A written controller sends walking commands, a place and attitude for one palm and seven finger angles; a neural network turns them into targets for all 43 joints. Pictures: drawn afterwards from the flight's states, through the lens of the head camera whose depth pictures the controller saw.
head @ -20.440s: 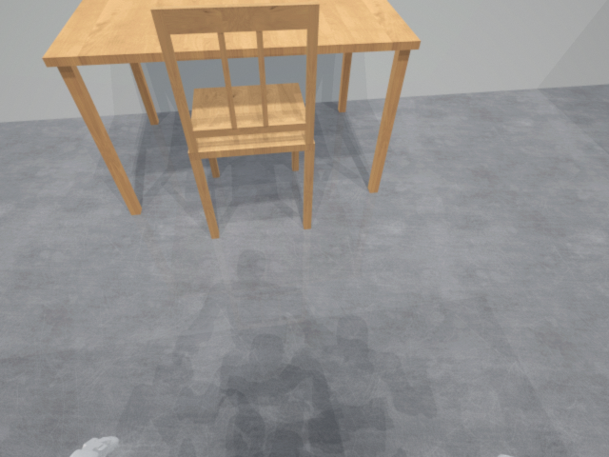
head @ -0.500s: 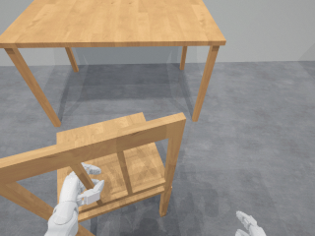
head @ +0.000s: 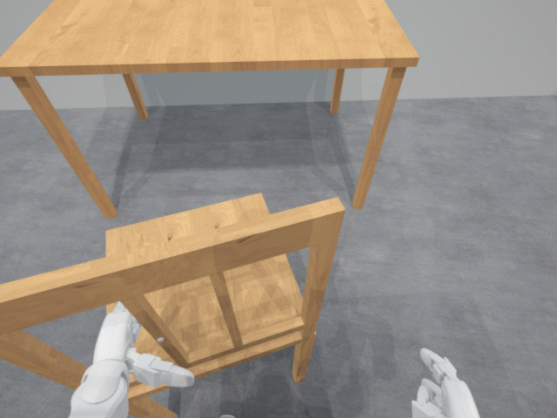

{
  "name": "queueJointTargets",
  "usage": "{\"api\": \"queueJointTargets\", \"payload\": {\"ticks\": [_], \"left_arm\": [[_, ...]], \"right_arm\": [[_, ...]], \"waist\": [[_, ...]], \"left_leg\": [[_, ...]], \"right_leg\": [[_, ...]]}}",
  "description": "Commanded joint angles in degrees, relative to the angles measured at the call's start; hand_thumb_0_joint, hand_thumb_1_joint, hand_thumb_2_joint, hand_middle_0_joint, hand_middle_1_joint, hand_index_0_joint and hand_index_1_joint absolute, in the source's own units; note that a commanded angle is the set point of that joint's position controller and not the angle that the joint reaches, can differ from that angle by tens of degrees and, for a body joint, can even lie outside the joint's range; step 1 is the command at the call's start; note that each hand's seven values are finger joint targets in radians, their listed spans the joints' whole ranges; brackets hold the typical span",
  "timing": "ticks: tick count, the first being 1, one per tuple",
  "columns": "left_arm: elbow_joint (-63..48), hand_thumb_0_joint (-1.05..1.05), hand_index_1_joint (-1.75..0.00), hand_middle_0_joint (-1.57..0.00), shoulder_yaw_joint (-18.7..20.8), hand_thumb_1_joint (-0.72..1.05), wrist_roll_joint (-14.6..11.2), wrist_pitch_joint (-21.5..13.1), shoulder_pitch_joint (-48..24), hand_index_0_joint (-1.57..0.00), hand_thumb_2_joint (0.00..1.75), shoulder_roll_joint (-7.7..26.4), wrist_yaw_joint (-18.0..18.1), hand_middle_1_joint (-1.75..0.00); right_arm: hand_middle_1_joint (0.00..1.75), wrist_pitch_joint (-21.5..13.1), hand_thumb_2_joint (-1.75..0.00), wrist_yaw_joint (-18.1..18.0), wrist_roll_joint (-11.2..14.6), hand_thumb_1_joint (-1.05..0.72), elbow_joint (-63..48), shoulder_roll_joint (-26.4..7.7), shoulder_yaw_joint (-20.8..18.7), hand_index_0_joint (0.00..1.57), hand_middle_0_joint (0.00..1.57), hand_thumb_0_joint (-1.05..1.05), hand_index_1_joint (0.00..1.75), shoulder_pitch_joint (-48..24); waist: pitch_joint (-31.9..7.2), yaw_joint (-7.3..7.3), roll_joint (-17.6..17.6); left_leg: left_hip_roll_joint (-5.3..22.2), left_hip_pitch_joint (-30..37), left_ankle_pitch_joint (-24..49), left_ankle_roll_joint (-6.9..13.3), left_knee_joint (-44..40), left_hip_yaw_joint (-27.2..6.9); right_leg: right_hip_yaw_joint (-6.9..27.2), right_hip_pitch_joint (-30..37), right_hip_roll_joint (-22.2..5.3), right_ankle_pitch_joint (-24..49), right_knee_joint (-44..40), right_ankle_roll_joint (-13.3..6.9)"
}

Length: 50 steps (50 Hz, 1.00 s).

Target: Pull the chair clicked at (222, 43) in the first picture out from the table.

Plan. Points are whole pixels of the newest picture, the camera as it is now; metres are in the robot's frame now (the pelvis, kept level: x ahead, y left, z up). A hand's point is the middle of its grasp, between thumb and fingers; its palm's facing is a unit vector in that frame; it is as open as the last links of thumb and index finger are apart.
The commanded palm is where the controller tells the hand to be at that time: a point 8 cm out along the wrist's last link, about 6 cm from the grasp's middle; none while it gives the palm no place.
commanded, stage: open the thumb and straighten the fingers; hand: left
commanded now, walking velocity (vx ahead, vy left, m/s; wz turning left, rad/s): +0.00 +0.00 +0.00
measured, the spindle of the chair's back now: (161, 333) +0.25 +0.19 -0.04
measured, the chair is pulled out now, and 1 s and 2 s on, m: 0.58 0.58 0.57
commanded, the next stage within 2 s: draw the fingers out of the gap in 0.06 s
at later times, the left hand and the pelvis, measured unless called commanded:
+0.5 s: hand (150, 388) +0.18 +0.19 -0.04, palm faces +0.14 -0.97 -0.20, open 17.5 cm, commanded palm +0.15 +0.23 -0.01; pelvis -0.01 -0.01 -0.01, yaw +1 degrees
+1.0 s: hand out of the picture +0.11 +0.18 -0.04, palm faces +0.16 -0.97 -0.19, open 17.5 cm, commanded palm +0.07 +0.23 -0.01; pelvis -0.01 -0.01 -0.02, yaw +2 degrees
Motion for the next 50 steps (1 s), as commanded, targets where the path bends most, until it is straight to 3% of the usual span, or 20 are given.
{"api": "queueJointTargets", "payload": {"ticks": [1, 3, 6, 8, 12, 13, 15, 17, 20, 21, 23, 24, 26, 33, 40, 41, 45, 47, 48, 50], "left_arm": [[-13.0, 0.00, 0.00, 0.00, 1.8, -0.55, -0.1, -2.7, -4.7, 0.00, 0.20, 6.2, -0.5, 0.00], [-12.2, 0.00, 0.00, 0.00, 2.5, -0.55, -0.2, -2.0, -4.4, 0.00, 0.20, 7.3, -0.5, 0.00], [-13.9, 0.00, 0.00, 0.00, 2.6, -0.55, 0.0, -2.2, -6.3, 0.00, 0.20, 7.4, -0.4, 0.00], [-12.1, 0.00, 0.00, 0.00, 5.8, -0.55, 0.0, -2.0, -3.0, 0.00, 0.20, 10.1, -0.2, 0.00], [-16.0, 0.00, 0.00, 0.00, 4.0, -0.55, -0.5, -2.4, 4.9, 0.00, 0.20, 7.8, -0.9, 0.00], [-16.0, 0.00, 0.00, 0.00, 3.5, -0.55, -0.5, -2.0, 6.9, 0.00, 0.20, 7.4, -0.9, 0.00], [-17.4, 0.00, 0.00, 0.00, 4.1, -0.55, -0.8, -2.2, 7.2, 0.00, 0.20, 7.9, -0.7, 0.00], [-19.4, 0.00, 0.00, 0.00, 3.3, -0.55, -0.8, -2.7, 8.4, 0.00, 0.20, 7.1, -0.6, 0.00], [-20.7, 0.00, 0.00, 0.00, 4.2, -0.55, -0.8, -3.4, 12.0, 0.00, 0.20, 7.9, -0.3, 0.00], [-22.4, 0.00, 0.00, 0.00, 2.8, -0.55, -0.7, -3.9, 11.3, 0.00, 0.20, 7.0, -0.5, 0.00], [-23.3, 0.00, 0.00, 0.00, 2.8, -0.55, -0.6, -4.2, 13.1, 0.00, 0.20, 7.4, -0.6, 0.00], [-23.7, 0.00, 0.00, 0.00, 2.0, -0.55, -0.6, -4.4, 12.6, 0.00, 0.20, 6.9, -0.7, 0.00], [-24.9, 0.00, 0.00, 0.00, 1.1, -0.55, -0.5, -4.7, 12.9, 0.00, 0.20, 6.4, -1.0, 0.00], [-26.0, 0.00, 0.00, 0.00, 2.2, -0.55, -0.2, -3.5, 20.3, 0.00, 0.20, 7.2, -0.7, 0.00], [-28.3, 0.00, 0.00, 0.00, 2.6, -0.55, -0.6, -2.9, 26.7, 0.00, 0.20, 6.6, -1.1, 0.00], [-29.2, 0.00, 0.00, 0.00, 2.4, -0.55, -0.7, -3.2, 26.4, 0.00, 0.20, 6.5, -1.4, 0.00], [-30.5, 0.00, 0.00, 0.00, 3.0, -0.55, -1.0, -4.1, 29.9, 0.00, 0.20, 6.9, -2.3, 0.00], [-33.0, 0.00, 0.00, 0.00, 1.7, -0.55, -0.9, -4.9, 30.8, 0.00, 0.20, 6.1, -2.8, 0.00], [-32.6, 0.00, 0.00, 0.00, 1.7, -0.55, -1.0, -4.8, 32.4, 0.00, 0.20, 6.2, -2.8, 0.00], [-32.6, 0.00, 0.00, 0.00, 2.1, -0.55, -1.0, -5.1, 35.2, 0.00, 0.20, 6.1, -3.1, 0.00]], "right_arm": [[0.30, -2.8, -0.90, -0.9, -0.2, -0.90, -8.3, -8.4, -3.0, 0.20, 0.20, 0.00, 0.30, -1.5], [0.30, -2.6, -0.90, -1.2, -0.1, -0.90, -8.4, -8.8, -3.1, 0.20, 0.20, 0.00, 0.30, -1.6], [0.30, -2.6, -0.90, -1.4, -0.2, -0.90, -8.6, -8.5, -3.0, 0.20, 0.20, 0.00, 0.30, -1.4], [0.30, -2.3, -0.90, -1.6, -0.2, -0.90, -8.4, -8.7, -3.3, 0.20, 0.20, 0.00, 0.30, -1.3], [0.30, -2.3, -0.90, -1.1, 0.0, -0.90, -10.0, -7.7, -3.3, 0.20, 0.20, 0.00, 0.30, -2.5], [0.30, -2.3, -0.90, -1.1, 0.0, -0.90, -10.1, -7.6, -3.4, 0.20, 0.20, 0.00, 0.30, -2.8], [0.30, -2.3, -0.90, -1.3, 0.0, -0.90, -10.1, -7.6, -3.6, 0.20, 0.20, 0.00, 0.30, -2.7], [0.30, -2.6, -0.90, -1.5, 0.0, -0.90, -10.5, -7.3, -3.5, 0.20, 0.20, 0.00, 0.30, -2.7], [0.30, -2.9, -0.90, -1.9, 0.1, -0.90, -10.5, -7.1, -3.9, 0.20, 0.20, 0.00, 0.30, -3.0], [0.30, -3.2, -0.90, -1.9, 0.1, -0.90, -10.6, -7.1, -3.7, 0.20, 0.20, 0.00, 0.30, -2.8], [0.30, -3.5, -0.90, -2.2, 0.1, -0.90, -10.5, -7.0, -3.8, 0.20, 0.20, 0.00, 0.30, -3.1], [0.30, -3.7, -0.90, -2.3, 0.3, -0.90, -10.5, -7.0, -3.7, 0.20, 0.20, 0.00, 0.30, -2.9], [0.30, -4.1, -0.90, -2.5, 0.1, -0.90, -10.8, -7.0, -3.6, 0.20, 0.20, 0.00, 0.30, -3.0], [0.30, -4.3, -0.90, -2.8, 0.3, -0.90, -11.1, -6.1, -3.9, 0.20, 0.20, 0.00, 0.30, -4.2], [0.30, -3.6, -0.90, -3.0, 0.5, -0.90, -11.7, -5.0, -4.0, 0.20, 0.20, 0.00, 0.30, -5.1], [0.30, -3.6, -0.90, -3.1, 0.6, -0.90, -11.9, -5.1, -4.0, 0.20, 0.20, 0.00, 0.30, -5.0], [0.30, -3.8, -0.90, -3.4, 0.7, -0.90, -11.8, -4.8, -4.5, 0.20, 0.20, 0.00, 0.30, -5.1], [0.30, -4.2, -0.90, -3.4, 0.8, -0.90, -12.1, -4.6, -4.6, 0.20, 0.20, 0.00, 0.30, -5.3], [0.30, -4.2, -0.90, -3.5, 0.8, -0.90, -11.9, -4.5, -4.8, 0.20, 0.20, 0.00, 0.30, -5.4], [0.30, -4.1, -0.90, -3.6, 0.9, -0.90, -11.8, -4.3, -5.1, 0.20, 0.20, 0.00, 0.30, -5.6]], "waist": [[-11.7, -1.34, -0.1], [-10.4, -1.27, -2.4], [-11.2, -1.47, -0.9], [-11.4, -0.52, -1.4], [-12.1, 0.41, 1.0], [-11.7, 0.52, -0.1], [-10.7, -0.19, -1.6], [-9.8, -0.36, -0.5], [-9.4, 0.00, -0.9], [-9.5, -0.71, -0.6], [-8.8, -0.41, 0.3], [-8.2, -1.20, -0.4], [-8.4, -1.28, -0.2], [-8.3, 0.13, -1.0], [-6.8, 0.47, -0.2], [-6.9, 0.00, -1.2], [-7.1, 0.43, -0.8], [-8.0, 0.38, 1.6], [-7.5, 0.34, -0.2], [-7.6, 0.68, -0.2]], "left_leg": [[-0.5, 12.1, 21.6, 3.1, -3.9, 2.0], [-0.6, 10.6, 19.8, 3.2, -3.8, 1.7], [-0.8, 11.0, 18.9, 3.3, -3.5, 1.8], [-0.8, 9.9, 19.0, 3.2, -3.2, 1.9], [-0.8, 10.0, 20.1, 3.1, -3.3, 2.4], [-0.9, 9.3, 19.7, 3.2, -3.4, 2.3], [-0.9, 8.7, 18.0, 3.3, -3.1, 2.2], [-1.1, 8.2, 16.9, 3.3, -3.0, 2.2], [-1.2, 7.4, 15.5, 3.4, -2.8, 2.0], [-1.3, 7.5, 14.8, 3.5, -2.5, 2.0], [-1.4, 6.7, 14.0, 3.5, -2.3, 1.6], [-1.4, 6.7, 12.9, 3.6, -2.0, 1.6], [-1.5, 6.2, 11.4, 3.7, -1.8, 1.2], [-1.8, 4.5, 10.3, 3.7, -1.3, 0.9], [-2.0, 2.7, 8.7, 3.8, -0.3, 1.0], [-2.1, 2.3, 8.5, 3.9, 0.0, 1.0], [-2.1, 1.8, 8.8, 4.0, 0.9, 1.0], [-2.2, 2.2, 9.1, 3.9, 1.0, 0.9], [-2.1, 1.6, 9.1, 4.1, 1.1, 0.6], [-2.2, 1.2, 9.1, 4.0, 1.6, 0.7]], "right_leg": [[-3.8, 0.6, 1.3, 25.0, -5.1, -1.7], [-3.8, 0.2, 1.4, 23.6, -5.4, -1.7], [-3.7, -0.6, 1.4, 22.6, -5.0, -1.6], [-3.5, 0.2, 1.5, 22.7, -4.9, -1.9], [-3.5, 1.2, 1.2, 24.2, -4.4, -1.9], [-3.7, 1.8, 1.3, 24.0, -4.6, -2.0], [-3.7, 0.5, 1.4, 22.9, -4.7, -1.6], [-3.8, -0.6, 1.5, 21.3, -4.5, -1.7], [-3.8, -1.2, 1.6, 19.5, -4.4, -1.8], [-3.8, -2.2, 1.6, 18.6, -4.4, -1.6], [-3.7, -2.5, 1.6, 17.3, -4.3, -1.9], [-3.8, -3.7, 1.6, 16.3, -4.4, -1.7], [-4.0, -4.6, 1.7, 14.1, -4.0, -1.7], [-4.0, -4.6, 1.8, 12.4, -3.6, -2.0], [-3.7, -5.9, 1.9, 10.9, -3.4, -1.9], [-3.7, -6.3, 1.9, 10.7, -3.4, -1.8], [-3.8, -6.8, 2.0, 10.8, -2.7, -1.9], [-4.0, -7.2, 2.0, 10.6, -2.1, -2.1], [-4.0, -6.9, 2.1, 10.8, -2.2, -2.1], [-4.2, -7.6, 2.2, 10.9, -1.7, -2.1]]}}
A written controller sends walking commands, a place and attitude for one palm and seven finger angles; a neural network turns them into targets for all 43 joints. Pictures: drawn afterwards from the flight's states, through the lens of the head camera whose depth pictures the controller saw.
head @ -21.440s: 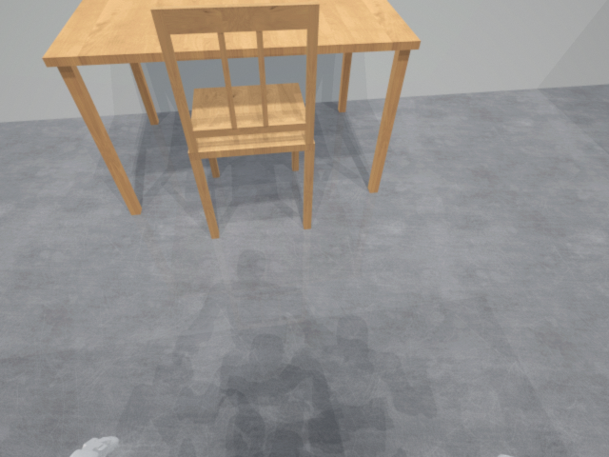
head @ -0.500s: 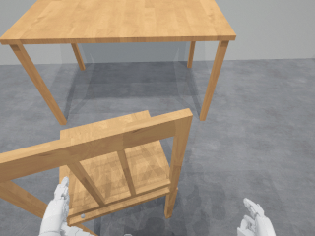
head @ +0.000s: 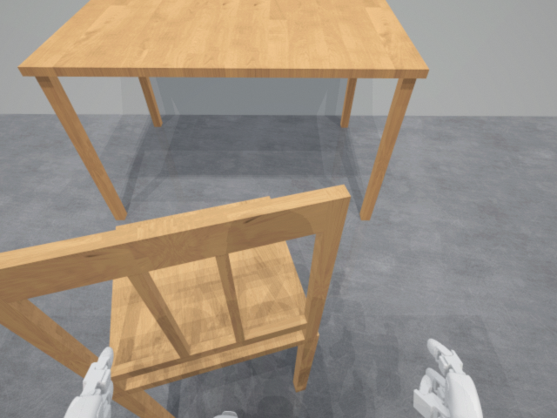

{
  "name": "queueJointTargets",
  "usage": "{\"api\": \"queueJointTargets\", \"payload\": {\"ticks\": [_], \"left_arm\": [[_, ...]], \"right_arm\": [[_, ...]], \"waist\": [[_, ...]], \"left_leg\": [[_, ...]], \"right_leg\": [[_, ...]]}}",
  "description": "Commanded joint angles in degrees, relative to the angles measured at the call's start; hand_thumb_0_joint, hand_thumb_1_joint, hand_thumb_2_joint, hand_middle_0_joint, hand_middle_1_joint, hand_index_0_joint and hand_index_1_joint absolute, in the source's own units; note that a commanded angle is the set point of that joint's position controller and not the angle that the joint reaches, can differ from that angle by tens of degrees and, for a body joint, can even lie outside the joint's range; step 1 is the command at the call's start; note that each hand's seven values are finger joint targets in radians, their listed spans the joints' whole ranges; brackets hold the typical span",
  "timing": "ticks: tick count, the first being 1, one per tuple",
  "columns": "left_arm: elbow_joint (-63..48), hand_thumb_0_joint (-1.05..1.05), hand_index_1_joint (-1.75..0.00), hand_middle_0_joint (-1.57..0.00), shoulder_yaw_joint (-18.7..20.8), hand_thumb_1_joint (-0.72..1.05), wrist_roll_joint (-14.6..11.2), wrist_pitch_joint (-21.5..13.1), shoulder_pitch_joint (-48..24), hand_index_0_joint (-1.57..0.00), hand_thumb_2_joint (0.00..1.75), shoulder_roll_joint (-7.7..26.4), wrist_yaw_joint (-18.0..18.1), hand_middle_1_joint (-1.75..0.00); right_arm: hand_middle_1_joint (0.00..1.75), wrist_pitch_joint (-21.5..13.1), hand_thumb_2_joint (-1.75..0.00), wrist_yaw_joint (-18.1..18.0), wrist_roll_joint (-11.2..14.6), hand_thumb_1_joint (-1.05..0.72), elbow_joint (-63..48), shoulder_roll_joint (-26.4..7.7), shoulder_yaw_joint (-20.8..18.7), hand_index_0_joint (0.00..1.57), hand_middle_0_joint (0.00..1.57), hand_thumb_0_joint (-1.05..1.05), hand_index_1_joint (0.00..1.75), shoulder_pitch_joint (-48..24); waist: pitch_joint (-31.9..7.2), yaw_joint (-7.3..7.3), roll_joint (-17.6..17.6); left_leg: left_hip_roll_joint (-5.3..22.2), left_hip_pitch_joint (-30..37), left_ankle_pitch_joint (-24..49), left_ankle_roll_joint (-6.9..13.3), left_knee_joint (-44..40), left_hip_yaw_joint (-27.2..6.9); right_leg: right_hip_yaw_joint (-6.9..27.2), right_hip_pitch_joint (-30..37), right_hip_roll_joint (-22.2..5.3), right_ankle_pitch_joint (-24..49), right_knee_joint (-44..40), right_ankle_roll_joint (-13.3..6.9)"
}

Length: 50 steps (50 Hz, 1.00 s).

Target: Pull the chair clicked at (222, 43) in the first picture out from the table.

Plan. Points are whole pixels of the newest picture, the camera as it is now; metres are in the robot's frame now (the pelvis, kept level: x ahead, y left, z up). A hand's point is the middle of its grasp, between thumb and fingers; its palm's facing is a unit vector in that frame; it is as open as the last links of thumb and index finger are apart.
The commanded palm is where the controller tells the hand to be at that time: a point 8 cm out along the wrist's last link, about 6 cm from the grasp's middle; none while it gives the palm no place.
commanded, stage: draw the hand back to the body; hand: left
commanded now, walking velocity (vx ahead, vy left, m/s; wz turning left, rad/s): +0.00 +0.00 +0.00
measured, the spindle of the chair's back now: (165, 318) +0.27 +0.19 -0.02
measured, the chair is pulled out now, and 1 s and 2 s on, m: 0.58 0.57 0.57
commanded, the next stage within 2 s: step back with the hand held close in 1.62 s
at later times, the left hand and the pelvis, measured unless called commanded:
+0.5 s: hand (93, 390) +0.15 +0.21 +0.07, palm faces +0.05 -1.00 -0.09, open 17.5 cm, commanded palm +0.11 +0.27 +0.10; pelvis -0.01 +0.01 -0.01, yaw -1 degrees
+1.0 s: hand (62, 371) +0.16 +0.24 +0.10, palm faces +0.23 -0.88 -0.41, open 12.3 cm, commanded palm +0.15 +0.29 +0.19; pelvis +0.02 +0.01 +0.05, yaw -1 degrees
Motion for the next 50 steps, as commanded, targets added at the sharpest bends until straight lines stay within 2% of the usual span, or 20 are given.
{"api": "queueJointTargets", "payload": {"ticks": [1, 2, 3, 4, 6, 8, 12, 14, 18, 21, 22, 27, 28, 29, 30, 32, 37, 39, 46, 50], "left_arm": [[-12.4, 0.00, 0.00, 0.00, 2.5, -0.55, 0.3, -4.3, 7.2, 0.00, 0.20, 4.6, -0.6, 0.00], [-13.0, 0.00, 0.00, 0.00, 2.7, -0.55, 0.2, -4.5, 7.4, 0.00, 0.20, 4.7, -0.6, 0.00], [-19.6, 0.00, 0.00, 0.00, 3.3, -0.55, -4.2, -11.0, 1.8, 0.00, 0.20, 3.1, -2.2, 0.00], [-17.9, 0.00, 0.00, 0.00, 6.3, -0.55, -3.7, -14.2, 3.2, 0.00, 0.20, 6.6, -2.9, 0.00], [-19.8, 0.00, 0.00, 0.00, 6.6, -0.55, -4.9, -18.7, 3.2, 0.00, 0.20, 6.4, -4.4, 0.00], [-19.7, 0.00, 0.00, 0.00, 8.2, -0.55, -5.7, -22.5, 2.3, 0.00, 0.20, 7.6, -5.8, 0.00], [-14.7, 0.00, 0.00, 0.00, 9.7, -0.55, -8.7, -29.5, 2.9, 0.00, 0.20, 6.6, -11.4, 0.00], [-11.9, 0.00, 0.00, 0.00, 11.3, -0.55, -11.0, -30.7, 2.4, 0.00, 0.20, 7.4, -15.0, 0.00], [-14.7, 0.00, 0.00, 0.00, 15.0, -0.55, -13.2, -24.9, 3.0, 0.00, 0.20, 9.9, -16.2, 0.00], [-20.5, 0.00, 0.00, 0.00, 15.1, -0.55, -13.6, -22.5, 1.7, 0.00, 0.20, 10.0, -14.5, 0.00], [-22.1, 0.00, 0.00, 0.00, 14.6, -0.55, -13.3, -22.1, 1.2, 0.00, 0.20, 10.1, -14.1, 0.00], [-21.6, 0.00, -0.04, -0.02, 15.2, -0.37, -12.9, -20.0, -1.7, -0.02, 0.29, 10.4, -13.2, -0.04], [-20.0, 0.00, -0.05, -0.03, 19.7, -0.33, -2.1, -13.7, 4.1, -0.03, 0.31, 21.4, -3.4, -0.05], [-26.8, 0.00, -0.05, -0.04, 14.0, -0.30, -0.9, -11.6, 2.5, -0.04, 0.32, 14.5, 0.1, -0.05], [-27.4, 0.00, -0.06, -0.04, 13.3, -0.26, 0.1, -9.6, 2.0, -0.04, 0.34, 13.6, 2.8, -0.06], [-29.3, 0.00, -0.08, -0.05, 13.3, -0.19, 1.6, -7.5, 1.3, -0.05, 0.37, 14.5, 6.0, -0.08], [-29.2, 0.00, -0.11, -0.07, 16.8, -0.01, 2.5, -5.8, -3.5, -0.07, 0.46, 17.9, 9.0, -0.11], [-31.4, 0.00, -0.13, -0.08, 17.6, 0.07, 2.7, -5.9, -6.2, -0.08, 0.50, 19.0, 9.7, -0.13], [-35.4, 0.00, -0.18, -0.12, 19.4, 0.32, 2.8, -5.5, -11.9, -0.12, 0.62, 20.3, 11.1, -0.18], [-39.7, 0.00, -0.21, -0.14, 20.8, 0.47, 3.0, -5.2, -14.6, -0.14, 0.69, 22.1, 12.0, -0.21]], "right_arm": [[0.30, -3.4, -0.90, -0.8, -0.1, -0.90, -9.7, -6.1, -2.9, 0.20, 0.20, 0.00, 0.30, -5.6], [0.30, -3.4, -0.90, -0.8, -0.1, -0.90, -9.8, -6.1, -3.0, 0.20, 0.20, 0.00, 0.30, -5.7], [0.30, -4.5, -0.90, -1.0, -0.2, -0.90, -8.5, -6.1, -3.1, 0.20, 0.20, 0.00, 0.30, -4.9], [0.30, -5.0, -0.90, -1.0, -0.3, -0.90, -7.0, -6.0, -3.5, 0.20, 0.20, 0.00, 0.30, -4.5], [0.30, -5.9, -0.90, -0.7, 0.1, -0.90, -6.9, -5.6, -3.4, 0.20, 0.20, 0.00, 0.30, -4.5], [0.30, -6.5, -0.90, -0.3, 0.4, -0.90, -5.9, -5.5, -3.6, 0.20, 0.20, 0.00, 0.30, -5.2], [0.30, -6.9, -0.90, 1.1, 0.9, -0.90, -5.1, -5.2, -3.8, 0.20, 0.20, 0.00, 0.30, -7.1], [0.30, -7.1, -0.90, 1.5, 1.5, -0.90, -5.5, -5.6, -3.7, 0.20, 0.20, 0.00, 0.30, -8.4], [0.30, -6.7, -0.90, 0.7, 2.3, -0.90, -7.9, -5.9, -2.9, 0.20, 0.20, 0.00, 0.30, -9.9], [0.30, -7.5, -0.90, 0.3, 2.2, -0.90, -8.2, -5.6, -2.3, 0.20, 0.20, 0.00, 0.30, -8.6], [0.30, -7.9, -0.90, 0.3, 2.3, -0.90, -8.2, -5.6, -2.1, 0.20, 0.20, 0.00, 0.30, -8.3], [0.30, -9.8, -0.90, 0.2, 2.4, -0.90, -7.3, -6.0, -1.5, 0.20, 0.20, 0.00, 0.30, -7.4], [0.30, -7.1, -0.90, -1.1, 1.2, -0.90, -8.2, -5.3, -1.2, 0.20, 0.20, 0.00, 0.30, -9.3], [0.30, -6.3, -0.90, -1.4, 0.8, -0.90, -10.3, -4.4, 0.3, 0.20, 0.20, 0.00, 0.30, -8.7], [0.30, -5.4, -0.90, -1.7, 0.7, -0.90, -9.6, -4.5, 0.3, 0.20, 0.20, 0.00, 0.30, -8.8], [0.30, -4.4, -0.90, -2.1, 0.3, -0.90, -9.3, -5.0, 0.9, 0.20, 0.20, 0.00, 0.30, -8.9], [0.30, -4.0, -0.90, -2.8, -0.3, -0.90, -7.7, -5.7, 1.8, 0.20, 0.20, 0.00, 0.30, -9.6], [0.30, -4.6, -0.90, -2.8, -0.4, -0.90, -7.0, -5.8, 2.3, 0.20, 0.20, 0.00, 0.30, -9.7], [0.30, -7.1, -0.90, -2.2, -1.0, -0.90, -4.5, -6.3, 2.9, 0.20, 0.20, 0.00, 0.30, -10.3], [0.30, -8.9, -0.90, -1.6, -1.1, -0.90, -3.2, -6.7, 3.2, 0.20, 0.20, 0.00, 0.30, -10.6]], "waist": [[-3.4, -0.35, -1.0], [-3.6, -0.26, -0.8], [-2.1, -1.47, -3.1], [-5.3, -0.04, -1.4], [-5.5, 0.00, 1.2], [-4.7, 0.23, 2.6], [-5.1, 0.28, -0.1], [-4.8, 0.13, -1.4], [-5.7, 1.62, 1.7], [-5.3, 1.47, 1.0], [-4.4, 1.27, 2.3], [-0.5, 0.60, 1.0], [-0.4, 6.22, 2.3], [1.8, 3.49, 3.2], [2.9, 3.40, 4.3], [3.4, 3.17, 4.2], [5.5, 3.28, 2.5], [5.3, 3.44, 6.1], [3.5, 3.99, 6.5], [1.6, 4.33, 9.2]], "left_leg": [[-2.2, 8.0, 11.2, 4.9, -6.7, 3.7], [-2.3, 7.6, 11.1, 4.9, -6.4, 3.6], [-2.5, 6.0, 12.4, 4.8, -4.4, 3.4], [-2.5, 6.4, 12.6, 4.6, -3.8, 3.9], [-2.5, 6.7, 12.9, 4.5, -3.6, 4.0], [-2.2, 6.2, 12.4, 4.3, -3.1, 3.8], [-2.0, 3.9, 11.3, 3.8, -1.3, 3.4], [-1.9, 3.4, 9.5, 3.7, -1.3, 3.0], [-1.7, 6.8, 7.1, 3.9, -4.6, 3.0], [-1.5, 9.3, 8.4, 4.0, -6.9, 2.7], [-1.5, 10.1, 8.7, 4.0, -7.5, 2.7], [-1.2, 12.1, 7.4, 3.7, -10.5, 2.3], [-0.1, 13.8, 5.8, 2.8, -14.0, 2.7], [-0.6, 15.6, 5.3, 3.0, -15.4, 3.3], [-0.4, 17.4, 5.3, 3.1, -16.2, 3.5], [-0.2, 20.5, 6.8, 3.2, -18.2, 3.6], [0.0, 26.5, 10.4, 3.1, -23.1, 3.7], [-0.1, 28.8, 12.4, 2.9, -25.3, 3.7], [-0.1, 35.2, 20.2, 2.7, -28.5, 4.0], [-0.2, 37.2, 23.6, 2.5, -29.4, 3.9]], "right_leg": [[-1.8, -2.3, 1.7, 13.7, -9.5, -1.1], [-1.9, -2.4, 1.8, 13.5, -9.2, -1.1], [-2.4, -3.8, 2.4, 14.9, -8.6, -1.3], [-1.7, -3.6, 2.5, 14.6, -7.6, -1.5], [-1.9, -4.6, 2.7, 13.7, -6.5, -1.7], [-1.5, -5.1, 2.8, 12.8, -6.1, -1.9], [-1.0, -6.1, 2.7, 12.4, -4.8, -1.5], [-0.3, -5.1, 2.6, 10.9, -5.4, -1.4], [0.6, -1.4, 2.4, 7.4, -8.3, -1.6], [-0.5, -0.2, 2.6, 8.8, -9.4, -1.5], [-0.8, -0.5, 2.7, 9.1, -9.9, -1.5], [-1.5, 0.2, 2.9, 8.0, -12.9, -1.4], [2.8, 4.9, 1.3, 7.6, -17.4, -3.1], [1.7, 5.2, 0.5, 7.9, -18.9, -2.6], [1.2, 6.4, 0.4, 8.1, -19.8, -2.7], [0.6, 8.5, 0.5, 9.7, -21.7, -2.6], [0.2, 14.7, 0.4, 14.2, -26.5, -2.5], [0.2, 17.8, 0.2, 16.6, -27.4, -2.8], [0.0, 24.0, -0.1, 24.2, -29.3, -2.7], [0.0, 26.7, -0.3, 27.1, -29.0, -2.8]]}}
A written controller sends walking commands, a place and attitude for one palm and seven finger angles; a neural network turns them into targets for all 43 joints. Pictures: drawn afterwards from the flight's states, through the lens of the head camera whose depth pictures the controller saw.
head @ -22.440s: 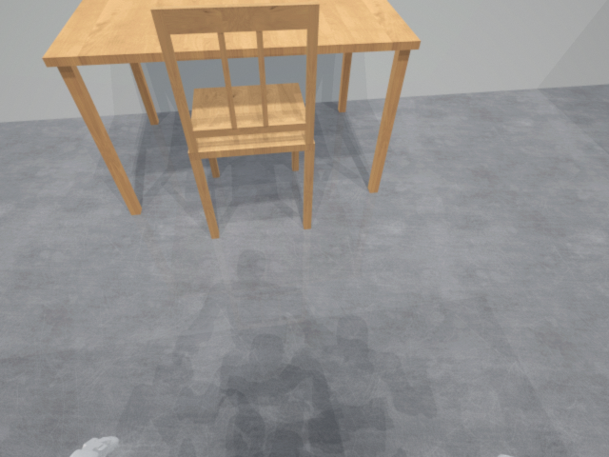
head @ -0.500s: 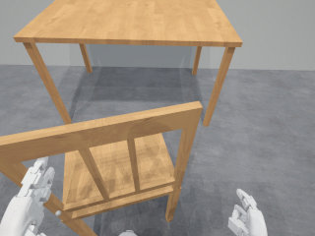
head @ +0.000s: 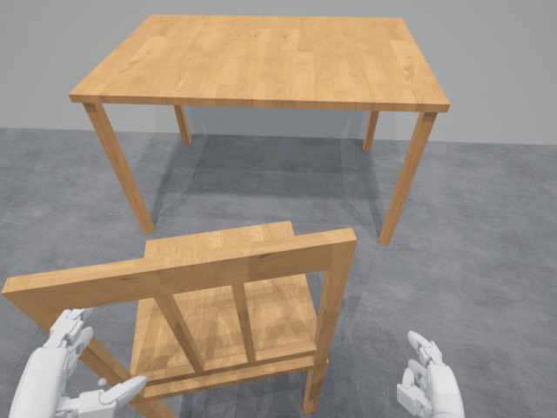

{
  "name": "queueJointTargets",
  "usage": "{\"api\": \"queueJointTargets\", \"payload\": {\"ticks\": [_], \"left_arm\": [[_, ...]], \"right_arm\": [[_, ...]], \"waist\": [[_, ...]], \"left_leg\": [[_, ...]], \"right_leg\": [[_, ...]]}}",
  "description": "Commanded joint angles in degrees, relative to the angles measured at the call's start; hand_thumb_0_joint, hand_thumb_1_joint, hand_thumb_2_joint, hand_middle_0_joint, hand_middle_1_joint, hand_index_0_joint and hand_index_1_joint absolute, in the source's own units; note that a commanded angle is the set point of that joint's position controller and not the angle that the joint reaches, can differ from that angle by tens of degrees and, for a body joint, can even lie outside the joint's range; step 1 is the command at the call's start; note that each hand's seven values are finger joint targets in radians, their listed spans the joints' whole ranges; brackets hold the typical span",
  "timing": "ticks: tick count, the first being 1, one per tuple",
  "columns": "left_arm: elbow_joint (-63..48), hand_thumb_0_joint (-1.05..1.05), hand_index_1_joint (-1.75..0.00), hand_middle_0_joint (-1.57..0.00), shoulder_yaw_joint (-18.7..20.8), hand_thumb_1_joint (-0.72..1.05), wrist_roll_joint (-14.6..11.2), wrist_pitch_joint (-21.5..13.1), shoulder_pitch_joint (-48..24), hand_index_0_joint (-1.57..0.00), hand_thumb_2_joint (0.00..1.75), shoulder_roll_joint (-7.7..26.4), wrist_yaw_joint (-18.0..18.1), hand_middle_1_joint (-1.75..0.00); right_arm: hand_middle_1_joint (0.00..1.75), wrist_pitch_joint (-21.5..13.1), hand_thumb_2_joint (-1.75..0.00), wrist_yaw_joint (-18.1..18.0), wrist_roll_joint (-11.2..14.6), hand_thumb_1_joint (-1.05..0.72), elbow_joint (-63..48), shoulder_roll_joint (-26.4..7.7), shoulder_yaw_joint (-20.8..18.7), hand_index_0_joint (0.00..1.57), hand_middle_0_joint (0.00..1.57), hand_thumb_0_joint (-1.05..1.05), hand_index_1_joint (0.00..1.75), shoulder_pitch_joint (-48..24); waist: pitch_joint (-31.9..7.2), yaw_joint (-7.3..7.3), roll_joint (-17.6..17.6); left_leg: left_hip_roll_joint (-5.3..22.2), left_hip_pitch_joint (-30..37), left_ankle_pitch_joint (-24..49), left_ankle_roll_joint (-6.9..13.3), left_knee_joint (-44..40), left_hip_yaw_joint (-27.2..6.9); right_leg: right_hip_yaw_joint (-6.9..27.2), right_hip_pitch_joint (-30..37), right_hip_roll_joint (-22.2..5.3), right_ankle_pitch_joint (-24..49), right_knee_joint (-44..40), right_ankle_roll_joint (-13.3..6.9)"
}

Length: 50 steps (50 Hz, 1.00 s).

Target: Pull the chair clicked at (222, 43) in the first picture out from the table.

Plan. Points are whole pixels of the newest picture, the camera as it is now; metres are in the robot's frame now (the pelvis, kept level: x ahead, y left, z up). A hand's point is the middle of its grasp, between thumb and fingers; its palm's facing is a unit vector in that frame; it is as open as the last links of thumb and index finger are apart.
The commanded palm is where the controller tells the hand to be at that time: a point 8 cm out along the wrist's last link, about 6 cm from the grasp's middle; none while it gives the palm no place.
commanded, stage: draw the hand back to the body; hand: left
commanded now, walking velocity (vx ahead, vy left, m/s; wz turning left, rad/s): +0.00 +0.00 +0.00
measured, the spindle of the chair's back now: (183, 335) +0.25 +0.20 -0.07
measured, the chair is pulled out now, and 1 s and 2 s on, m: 0.57 0.57 0.57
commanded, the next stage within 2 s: step back with the hand held close in 0.62 s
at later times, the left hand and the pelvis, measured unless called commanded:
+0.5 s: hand (104, 378) +0.14 +0.23 +0.05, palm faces +0.33 -0.81 -0.49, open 7.1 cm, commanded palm +0.14 +0.28 +0.18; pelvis +0.02 -0.03 +0.00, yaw +2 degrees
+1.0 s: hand (93, 390) +0.13 +0.24 +0.05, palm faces +0.20 -0.84 -0.51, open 6.9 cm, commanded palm +0.10 +0.27 +0.19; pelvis -0.03 -0.03 +0.00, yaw +1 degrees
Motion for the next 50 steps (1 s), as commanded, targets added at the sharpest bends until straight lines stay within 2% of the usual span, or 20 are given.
{"api": "queueJointTargets", "payload": {"ticks": [1, 4, 7, 12, 17, 19, 22, 24, 36, 37, 38, 39, 40, 41, 42, 43, 44, 47, 48, 50], "left_arm": [[-27.5, 0.00, -0.22, -0.15, 17.6, 0.50, 1.8, -9.6, -13.4, -0.15, 0.71, 13.3, 5.5, -0.22], [-30.6, 0.00, -0.24, -0.16, 18.8, 0.61, 1.7, -9.1, -15.4, -0.16, 0.76, 14.9, 6.0, -0.24], [-32.3, 0.00, -0.26, -0.18, 19.8, 0.72, 1.6, -8.5, -17.2, -0.18, 0.81, 16.3, 6.5, -0.26], [-36.5, 0.00, -0.30, -0.20, 21.3, 0.90, 1.3, -7.7, -20.4, -0.20, 0.90, 19.4, 6.9, -0.30], [-35.5, 0.00, -0.30, -0.20, 21.2, 0.90, 1.4, -7.8, -19.7, -0.20, 0.90, 19.0, 6.5, -0.30], [-35.2, 0.00, -0.30, -0.20, 20.9, 0.90, 1.4, -7.8, -19.1, -0.20, 0.90, 18.9, 6.4, -0.30], [-35.4, 0.00, -0.30, -0.20, 21.4, 0.90, 1.4, -8.4, -19.5, -0.20, 0.90, 19.3, 6.3, -0.30], [-35.2, 0.00, -0.30, -0.20, 20.8, 0.90, 1.4, -8.4, -19.1, -0.20, 0.90, 18.8, 6.2, -0.30], [-34.4, 0.00, -0.30, -0.20, 21.4, 0.90, 1.2, -8.9, -19.5, -0.20, 0.90, 19.4, 6.1, -0.30], [-36.2, 0.00, -0.30, -0.20, 19.4, 0.90, 1.2, -9.0, -20.6, -0.20, 0.90, 17.7, 5.8, -0.30], [-34.9, 0.00, -0.30, -0.20, 27.0, 0.90, -0.8, -11.5, -29.9, -0.20, 0.90, 29.2, 3.7, -0.30], [-32.2, 0.00, -0.30, -0.20, 26.0, 0.90, -0.7, -11.4, -30.0, -0.20, 0.90, 27.1, 2.9, -0.30], [-29.3, 0.00, -0.30, -0.20, 23.1, 0.90, -0.8, -10.3, -27.4, -0.20, 0.90, 22.0, 2.3, -0.30], [-28.9, 0.00, -0.30, -0.20, 22.5, 0.90, -0.6, -10.1, -26.3, -0.20, 0.90, 21.2, 2.1, -0.30], [-29.9, 0.00, -0.30, -0.20, 22.4, 0.90, -0.4, -10.3, -25.7, -0.20, 0.90, 21.2, 2.1, -0.30], [-30.9, 0.00, -0.30, -0.20, 23.2, 0.90, -0.4, -10.8, -24.3, -0.20, 0.90, 22.4, 2.3, -0.30], [-31.6, 0.00, -0.30, -0.20, 23.4, 0.90, -0.2, -11.1, -21.5, -0.20, 0.90, 21.5, 2.6, -0.30], [-35.5, 0.00, -0.30, -0.20, 24.6, 0.90, -0.2, -11.9, -18.5, -0.20, 0.90, 22.3, 3.4, -0.30], [-34.9, 0.00, -0.30, -0.20, 25.8, 0.90, -0.2, -12.1, -15.6, -0.20, 0.90, 23.3, 3.5, -0.30], [-38.8, 0.00, -0.30, -0.20, 26.3, 0.90, -0.2, -13.0, -15.9, -0.20, 0.90, 23.7, 3.8, -0.30]], "right_arm": [[0.30, -5.2, -0.90, -0.2, -0.5, -0.90, -8.0, -6.6, -2.2, 0.20, 0.20, 0.00, 0.30, -7.5], [0.30, -6.3, -0.90, 0.1, -0.4, -0.90, -7.2, -7.0, -2.2, 0.20, 0.20, 0.00, 0.30, -7.2], [0.30, -6.9, -0.90, 0.3, 0.0, -0.90, -6.8, -7.0, -2.4, 0.20, 0.20, 0.00, 0.30, -6.7], [0.30, -7.7, -0.90, 0.5, 0.9, -0.90, -6.2, -7.3, -2.6, 0.20, 0.20, 0.00, 0.30, -5.8], [0.30, -8.8, -0.90, 1.0, 0.9, -0.90, -5.6, -7.3, -2.7, 0.20, 0.20, 0.00, 0.30, -5.8], [0.30, -9.3, -0.90, 1.2, 0.9, -0.90, -5.4, -7.2, -2.7, 0.20, 0.20, 0.00, 0.30, -5.7], [0.30, -9.6, -0.90, 1.2, 0.8, -0.90, -5.3, -7.3, -2.9, 0.20, 0.20, 0.00, 0.30, -5.7], [0.30, -9.7, -0.90, 1.2, 1.0, -0.90, -5.2, -7.2, -2.8, 0.20, 0.20, 0.00, 0.30, -5.5], [0.30, -10.0, -0.90, 1.0, 1.0, -0.90, -5.0, -7.1, -2.8, 0.20, 0.20, 0.00, 0.30, -5.6], [0.30, -10.1, -0.90, 1.2, 0.9, -0.90, -5.1, -7.3, -2.7, 0.20, 0.20, 0.00, 0.30, -5.4], [0.30, -6.0, -0.90, 1.0, 3.0, -0.90, -9.7, -9.0, -3.3, 0.20, 0.20, 0.00, 0.30, -0.2], [0.30, -4.1, -0.90, 1.0, 2.8, -0.90, -8.5, -8.9, -4.2, 0.20, 0.20, 0.00, 0.30, -1.2], [0.30, -2.9, -0.90, 1.3, 2.8, -0.90, -9.0, -7.9, -4.3, 0.20, 0.20, 0.00, 0.30, -1.6], [0.30, -2.1, -0.90, 1.5, 2.6, -0.90, -9.5, -8.1, -4.3, 0.20, 0.20, 0.00, 0.30, -1.9], [0.30, -1.4, -0.90, 1.7, 2.4, -0.90, -9.9, -8.2, -4.3, 0.20, 0.20, 0.00, 0.30, -2.4], [0.30, -0.8, -0.90, 1.6, 2.5, -0.90, -10.3, -8.5, -4.4, 0.20, 0.20, 0.00, 0.30, -3.1], [0.30, -0.2, -0.90, 1.6, 2.3, -0.90, -10.6, -8.2, -4.4, 0.20, 0.20, 0.00, 0.30, -3.2], [0.30, 1.4, -0.90, 1.9, 1.9, -0.90, -11.3, -8.5, -4.9, 0.20, 0.20, 0.00, 0.30, -4.1], [0.30, 1.6, -0.90, 1.9, 2.2, -0.90, -11.0, -8.6, -5.3, 0.20, 0.20, 0.00, 0.30, -5.5], [0.30, 2.2, -0.90, 1.9, 1.8, -0.90, -11.5, -8.8, -5.5, 0.20, 0.20, 0.00, 0.30, -4.9]], "waist": [[-9.2, -0.52, 8.5], [-10.5, -0.44, 9.9], [-11.2, -0.49, 8.7], [-11.8, -0.50, 11.7], [-11.7, -0.47, 10.2], [-11.7, -0.37, 11.8], [-12.2, -0.46, 8.8], [-11.6, -0.54, 10.5], [-11.0, -0.43, 9.4], [-11.1, -0.73, 9.5], [-1.3, -0.78, 11.2], [-2.1, -1.98, 6.0], [-2.4, -2.18, 2.0], [-3.8, -2.19, 0.9], [-5.6, -2.30, 1.6], [-7.7, -2.12, 6.3], [-9.6, -1.87, 8.4], [-13.1, -1.60, 9.1], [-14.7, -1.47, 12.0], [-15.0, -1.54, 10.9]], "left_leg": [[-0.2, 9.0, 17.1, 2.1, -6.1, 1.1], [-0.4, 10.1, 20.0, 2.1, -5.6, 1.5], [-0.4, 10.4, 21.9, 2.3, -4.8, 1.7], [-0.4, 11.1, 23.0, 2.4, -4.0, 2.0], [-0.4, 10.4, 24.0, 2.6, -2.8, 1.9], [-0.6, 10.3, 23.2, 2.6, -2.5, 2.1], [-0.5, 9.8, 22.7, 2.8, -1.9, 2.2], [-0.6, 9.7, 21.5, 2.8, -1.9, 2.3], [-0.4, 8.3, 18.9, 2.8, -1.7, 2.2], [-0.5, 8.6, 18.6, 2.8, -1.6, 2.1], [2.1, 7.2, 21.8, 3.8, -1.8, -0.1], [2.7, 5.4, 22.6, 3.7, -1.3, -0.1], [2.3, 5.4, 22.6, 3.2, -0.1, 0.4], [2.2, 5.8, 23.2, 3.2, 1.1, 0.9], [2.2, 6.0, 24.6, 3.1, 1.2, 0.8], [2.5, 7.3, 26.3, 3.4, 0.0, 0.7], [3.2, 8.3, 28.7, 3.5, -0.8, 0.5], [4.4, 8.4, 34.2, 3.2, -1.2, -0.3], [4.7, 9.8, 34.4, 3.6, -1.8, -0.1], [5.4, 7.7, 35.0, 3.1, -2.0, -1.1]], "right_leg": [[-1.6, -1.4, 0.1, 19.0, -4.5, -3.3], [-1.5, -0.2, -0.2, 22.2, -4.0, -3.3], [-2.0, 0.2, -0.4, 24.7, -3.2, -3.0], [-2.3, -0.1, -0.8, 26.8, -2.4, -3.0], [-2.9, -0.4, -1.0, 28.8, -1.3, -2.7], [-2.7, -0.6, -1.2, 28.9, -1.3, -2.8], [-3.0, -0.8, -1.2, 29.4, -0.7, -2.5], [-2.6, -1.2, -1.3, 28.8, -0.9, -2.6], [-2.6, -2.4, -1.4, 26.2, -0.6, -2.5], [-2.6, -2.9, -1.4, 25.7, -0.5, -2.5], [1.3, -8.8, -2.5, 30.6, -3.9, -1.4], [1.5, -6.4, -2.9, 33.2, -5.6, -1.2], [1.3, -4.8, -2.9, 35.4, -6.1, -1.0], [1.2, -3.4, -3.5, 38.2, -6.2, -1.0], [0.8, -1.8, -4.1, 39.5, -5.6, -1.0], [1.3, -0.8, -4.5, 39.6, -4.8, -1.0], [1.1, -0.1, -4.1, 38.1, -4.2, -0.9], [0.3, 2.1, -3.2, 35.5, -3.3, -0.7], [0.9, 1.7, -2.8, 33.9, -3.1, -0.6], [0.1, 2.1, -2.6, 32.5, -2.8, -0.7]]}}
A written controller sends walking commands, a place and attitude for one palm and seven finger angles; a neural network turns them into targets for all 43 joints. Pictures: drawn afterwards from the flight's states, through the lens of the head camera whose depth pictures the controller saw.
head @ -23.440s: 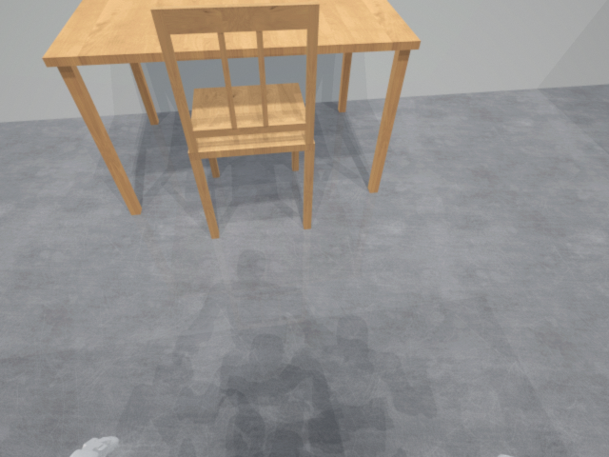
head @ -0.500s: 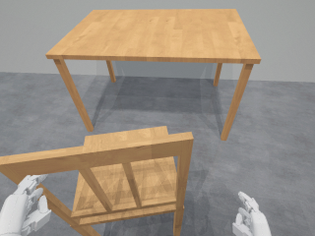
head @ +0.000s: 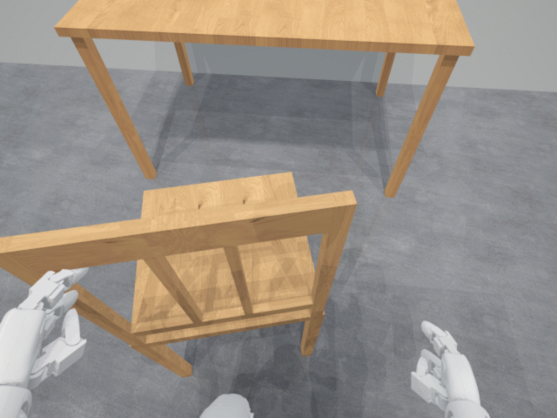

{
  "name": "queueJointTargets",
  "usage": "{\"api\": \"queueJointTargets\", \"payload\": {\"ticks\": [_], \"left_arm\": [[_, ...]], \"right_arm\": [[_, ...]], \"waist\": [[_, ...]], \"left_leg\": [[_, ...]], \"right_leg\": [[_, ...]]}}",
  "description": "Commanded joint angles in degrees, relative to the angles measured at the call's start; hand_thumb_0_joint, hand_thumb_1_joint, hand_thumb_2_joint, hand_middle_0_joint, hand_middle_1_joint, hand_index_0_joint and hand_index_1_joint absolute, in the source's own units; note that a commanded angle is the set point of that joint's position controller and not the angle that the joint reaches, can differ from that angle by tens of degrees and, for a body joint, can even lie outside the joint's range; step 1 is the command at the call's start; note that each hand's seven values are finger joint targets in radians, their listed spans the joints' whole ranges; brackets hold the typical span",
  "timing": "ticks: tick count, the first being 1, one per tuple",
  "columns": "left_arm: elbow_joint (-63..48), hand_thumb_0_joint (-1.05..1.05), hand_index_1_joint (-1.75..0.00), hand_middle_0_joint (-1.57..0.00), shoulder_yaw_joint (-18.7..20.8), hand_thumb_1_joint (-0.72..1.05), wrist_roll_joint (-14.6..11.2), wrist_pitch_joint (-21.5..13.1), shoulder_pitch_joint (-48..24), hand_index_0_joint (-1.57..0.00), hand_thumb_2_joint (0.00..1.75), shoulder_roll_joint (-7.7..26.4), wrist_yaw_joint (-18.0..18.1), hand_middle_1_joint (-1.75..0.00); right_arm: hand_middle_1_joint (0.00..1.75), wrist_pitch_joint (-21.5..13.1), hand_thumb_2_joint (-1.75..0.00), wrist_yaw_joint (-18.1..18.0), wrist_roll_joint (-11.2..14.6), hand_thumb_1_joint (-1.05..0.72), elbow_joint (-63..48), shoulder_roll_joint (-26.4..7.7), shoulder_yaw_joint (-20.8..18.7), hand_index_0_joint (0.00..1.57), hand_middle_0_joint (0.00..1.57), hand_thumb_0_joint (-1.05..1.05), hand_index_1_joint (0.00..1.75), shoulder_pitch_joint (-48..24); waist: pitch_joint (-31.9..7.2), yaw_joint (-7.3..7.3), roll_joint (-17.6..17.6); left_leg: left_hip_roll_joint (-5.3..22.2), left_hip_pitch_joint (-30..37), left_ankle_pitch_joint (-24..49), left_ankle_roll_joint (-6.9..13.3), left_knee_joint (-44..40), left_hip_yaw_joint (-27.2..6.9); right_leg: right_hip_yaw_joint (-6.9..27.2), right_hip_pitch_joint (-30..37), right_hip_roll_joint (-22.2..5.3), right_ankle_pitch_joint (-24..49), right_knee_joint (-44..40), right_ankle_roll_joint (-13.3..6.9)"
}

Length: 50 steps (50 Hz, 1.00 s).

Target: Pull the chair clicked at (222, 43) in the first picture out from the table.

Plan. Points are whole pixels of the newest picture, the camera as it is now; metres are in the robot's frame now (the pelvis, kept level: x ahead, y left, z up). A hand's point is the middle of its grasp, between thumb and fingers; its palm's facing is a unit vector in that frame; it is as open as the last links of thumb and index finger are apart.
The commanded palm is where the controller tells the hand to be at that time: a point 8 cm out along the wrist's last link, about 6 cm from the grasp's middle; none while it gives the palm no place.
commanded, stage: step back with the hand held close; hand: left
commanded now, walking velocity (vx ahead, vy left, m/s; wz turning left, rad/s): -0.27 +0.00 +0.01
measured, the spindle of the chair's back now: (179, 291) +0.28 +0.21 -0.07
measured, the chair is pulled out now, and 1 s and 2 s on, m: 0.57 0.57 0.57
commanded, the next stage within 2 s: stop stepping back and stand still in 0.64 s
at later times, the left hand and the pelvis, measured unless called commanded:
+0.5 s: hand out of the picture +0.12 +0.34 +0.17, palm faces +0.50 -0.76 -0.42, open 7.3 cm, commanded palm +0.06 +0.36 +0.18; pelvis -0.09 +0.06 -0.01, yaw -1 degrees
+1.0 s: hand out of the picture +0.03 +0.33 +0.15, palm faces +0.40 -0.80 -0.46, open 7.4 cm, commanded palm -0.03 +0.36 +0.18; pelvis -0.17 +0.06 +0.00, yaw -1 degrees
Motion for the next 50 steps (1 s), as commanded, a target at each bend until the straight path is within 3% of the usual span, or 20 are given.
{"api": "queueJointTargets", "payload": {"ticks": [1, 5, 10, 13, 15, 17, 19, 21, 23, 24, 27, 32, 35, 37, 38, 40, 42, 46, 48, 50], "left_arm": [[-34.6, 0.00, -0.30, -0.20, 21.3, 0.90, 1.5, -16.4, -9.4, -0.20, 0.90, 17.5, 5.2, -0.30], [-37.1, 0.00, -0.30, -0.20, 22.8, 0.90, 1.3, -18.0, -6.2, -0.20, 0.90, 18.5, 5.0, -0.30], [-35.6, 0.00, -0.30, -0.20, 25.9, 0.90, 2.0, -21.7, -3.0, -0.20, 0.90, 18.3, 4.9, -0.30], [-21.0, 0.00, -0.30, -0.20, 25.6, 0.90, 2.4, -23.0, 3.3, -0.20, 0.90, 12.1, 4.6, -0.30], [-15.6, 0.00, -0.30, -0.20, 23.6, 0.90, 3.0, -23.5, -1.4, -0.20, 0.90, 10.2, 4.8, -0.30], [-8.6, 0.00, -0.30, -0.20, 20.4, 0.90, 3.5, -22.4, -3.9, -0.20, 0.90, 6.8, 4.9, -0.30], [-5.6, 0.00, -0.30, -0.20, 17.1, 0.90, 3.4, -21.7, -6.0, -0.20, 0.90, 3.7, 4.3, -0.30], [-7.8, 0.00, -0.30, -0.20, 17.3, 0.90, 3.6, -21.8, -9.5, -0.20, 0.90, 5.5, 3.9, -0.30], [-13.0, 0.00, -0.30, -0.20, 18.9, 0.90, 4.4, -22.9, -9.9, -0.20, 0.90, 8.0, 4.0, -0.30], [-16.5, 0.00, -0.30, -0.20, 17.4, 0.90, 4.5, -24.1, -10.7, -0.20, 0.90, 6.1, 3.7, -0.30], [-23.3, 0.00, -0.30, -0.20, 19.2, 0.90, 5.0, -26.5, -9.3, -0.20, 0.90, 7.8, 3.4, -0.30], [-24.1, 0.00, -0.30, -0.20, 24.2, 0.90, 2.9, -29.2, -2.0, -0.20, 0.90, 9.7, 3.2, -0.30], [-18.6, 0.00, -0.30, -0.20, 24.3, 0.90, 2.4, -30.6, -4.1, -0.20, 0.90, 10.3, 2.4, -0.30], [-14.4, 0.00, -0.30, -0.20, 19.9, 0.90, 2.4, -29.8, -4.3, -0.20, 0.90, 8.2, 1.6, -0.30], [-10.2, 0.00, -0.30, -0.20, 19.9, 0.90, 2.5, -27.5, -2.0, -0.20, 0.90, 6.4, 2.2, -0.30], [-8.9, 0.00, -0.30, -0.20, 19.3, 0.90, 2.6, -24.1, -3.6, -0.20, 0.90, 5.8, 2.8, -0.30], [-7.5, 0.00, -0.30, -0.20, 19.7, 0.90, 3.4, -23.9, -5.1, -0.20, 0.90, 6.3, 3.3, -0.30], [-16.4, 0.00, -0.30, -0.20, 19.2, 0.90, 3.7, -25.8, -3.9, -0.20, 0.90, 6.4, 3.1, -0.30], [-21.7, 0.00, -0.30, -0.20, 21.7, 0.90, 4.0, -25.9, -3.2, -0.20, 0.90, 9.7, 2.6, -0.30], [-23.2, 0.00, -0.30, -0.20, 20.2, 0.90, 4.3, -25.9, -3.0, -0.20, 0.90, 7.6, 3.0, -0.30]], "right_arm": [[0.30, -1.7, -0.90, -0.7, -0.5, -0.90, -9.0, -5.7, -3.0, 0.20, 0.20, 0.00, 0.30, -3.4], [0.30, -1.9, -0.90, -1.2, -1.0, -0.90, -8.7, -6.0, -3.4, 0.20, 0.20, 0.00, 0.30, -4.3], [0.30, -3.7, -0.90, -1.7, -2.2, -0.90, -7.5, -6.2, -3.5, 0.20, 0.20, 0.00, 0.30, -3.8], [0.30, -4.6, -0.90, -1.4, -2.6, -0.90, -5.5, -5.4, -4.1, 0.20, 0.20, 0.00, 0.30, -3.2], [0.30, -3.8, -0.90, -1.2, -3.2, -0.90, -4.1, -5.5, -4.4, 0.20, 0.20, 0.00, 0.30, -2.6], [0.30, -2.9, -0.90, -0.7, -3.6, -0.90, -2.3, -5.0, -4.2, 0.20, 0.20, 0.00, 0.30, -3.2], [0.30, -2.3, -0.90, -0.4, -3.0, -0.90, -3.0, -4.8, -3.6, 0.20, 0.20, 0.00, 0.30, -3.8], [0.30, -2.3, -0.90, -1.0, -2.5, -0.90, -4.9, -5.3, -3.6, 0.20, 0.20, 0.00, 0.30, -4.7], [0.30, -3.3, -0.90, -1.2, -2.4, -0.90, -6.3, -6.8, -3.4, 0.20, 0.20, 0.00, 0.30, -5.6], [0.30, -3.8, -0.90, -1.1, -2.9, -0.90, -7.2, -5.9, -2.9, 0.20, 0.20, 0.00, 0.30, -4.9], [0.30, -5.3, -0.90, 0.1, -4.2, -0.90, -6.4, -6.4, -3.6, 0.20, 0.20, 0.00, 0.30, -4.1], [0.30, -7.1, -0.90, 1.1, -5.5, -0.90, -3.5, -5.2, -3.6, 0.20, 0.20, 0.00, 0.30, -1.5], [0.30, -6.7, -0.90, 0.9, -5.4, -0.90, -1.6, -4.5, -3.8, 0.20, 0.20, 0.00, 0.30, -1.8], [0.30, -5.9, -0.90, 0.5, -3.3, -0.90, -1.9, -5.9, -6.1, 0.20, 0.20, 0.00, 0.30, -1.4], [0.30, -5.1, -0.90, 0.7, -3.4, -0.90, -0.8, -4.8, -5.7, 0.20, 0.20, 0.00, 0.30, -1.3], [0.30, -3.1, -0.90, 0.9, -3.4, -0.90, -3.0, -2.2, -3.4, 0.20, 0.20, 0.00, 0.30, -4.3], [0.30, -3.1, -0.90, 0.0, -3.0, -0.90, -3.8, -2.9, -2.7, 0.20, 0.20, 0.00, 0.30, -4.3], [0.30, -4.8, -0.90, 0.4, -2.7, -0.90, -5.0, -6.6, -4.9, 0.20, 0.20, 0.00, 0.30, -1.8], [0.30, -5.2, -0.90, 0.7, -3.8, -0.90, -4.6, -3.9, -3.4, 0.20, 0.20, 0.00, 0.30, -2.4], [0.30, -5.8, -0.90, 0.9, -4.0, -0.90, -4.8, -4.4, -3.3, 0.20, 0.20, 0.00, 0.30, -1.9]], "waist": [[-25.3, -1.95, 9.8], [-25.0, -1.93, 11.6], [-21.8, -2.35, 13.1], [-19.0, -3.71, 4.7], [-14.6, -4.54, -4.0], [-12.9, -5.07, -9.4], [-9.9, -5.41, -10.7], [-7.4, -4.84, -6.8], [-7.8, -4.57, 9.8], [-9.1, -4.62, 12.8], [-11.7, -3.86, 13.2], [-17.4, -3.17, 16.6], [-18.5, -3.98, 9.6], [-16.8, -4.83, -13.3], [-17.9, -5.38, -14.2], [-13.6, -6.58, -10.2], [-12.7, -6.49, -11.1], [-17.9, -4.03, -3.4], [-18.7, -4.26, 11.4], [-15.6, -4.55, 10.9]], "left_leg": [[2.8, 9.8, 29.9, 5.5, -0.4, 1.4], [3.9, 6.3, 24.7, 5.9, -2.7, -0.5], [4.8, -4.4, 3.6, 6.6, -6.4, -2.2], [0.1, -2.8, -11.5, 4.9, -2.3, 0.4], [-3.0, 2.6, -11.9, 3.1, 9.9, 2.8], [-3.2, 4.0, -8.9, 3.4, 16.0, 3.3], [-1.8, 1.5, -9.3, 4.5, 8.9, 1.2], [1.7, -6.5, -17.1, 5.9, -4.6, -4.6], [9.5, -20.1, -33.3, 10.1, -22.6, -15.9], [11.3, -22.2, -32.7, 11.9, -24.2, -18.6], [10.5, -19.4, -27.1, 12.6, -21.1, -14.1], [7.4, -7.7, -15.6, 10.0, -16.6, -10.1], [3.9, -0.1, -5.0, 6.3, -6.2, -3.4], [-6.6, 7.4, -7.9, 2.2, 24.8, 3.4], [-6.1, 6.4, -7.0, 2.8, 32.7, 3.5], [-3.7, -5.7, -10.6, 4.1, 24.2, 0.6], [-4.0, -4.4, -6.0, 5.3, 4.1, 3.5], [4.7, 8.5, 27.3, 8.5, -6.9, -3.3], [5.1, 6.7, 22.9, 8.4, -11.4, -6.9], [5.2, 2.5, 14.8, 8.0, -12.3, -7.1]], "right_leg": [[2.7, 4.5, -5.6, 28.6, -2.0, 1.6], [2.0, 3.8, -4.5, 21.3, -1.4, 1.8], [2.2, 3.8, -3.9, 8.3, 0.0, 1.6], [7.1, -5.2, -6.3, 0.3, -6.6, -0.6], [11.2, -19.8, -11.7, -10.4, -12.7, -3.4], [10.3, -25.5, -14.3, -9.1, -13.0, -4.9], [7.2, -24.8, -12.0, -7.4, -9.8, -3.5], [4.8, -20.7, -6.9, -14.4, -5.4, -0.3], [2.7, -6.8, -0.2, -10.4, 11.1, 2.3], [3.9, -3.7, 0.2, -7.3, 16.6, 2.0], [4.6, -2.7, 0.0, -6.7, 18.3, 1.3], [2.5, -1.2, 0.5, -5.7, 0.0, -0.7], [3.9, -3.6, -3.1, 1.2, -13.6, -2.2], [17.5, -23.8, -16.4, -3.7, -18.2, -9.9], [18.2, -24.8, -19.3, 4.0, -17.3, -11.6], [11.1, -13.3, -17.4, 19.8, -9.1, -8.2], [7.0, -7.5, -12.4, 19.4, -4.1, -3.3], [6.0, -3.1, -5.2, 16.4, -0.9, 0.8], [3.0, -3.0, -4.1, 3.3, -0.9, 2.1], [2.7, -1.2, -3.0, 2.0, -3.9, 1.6]]}}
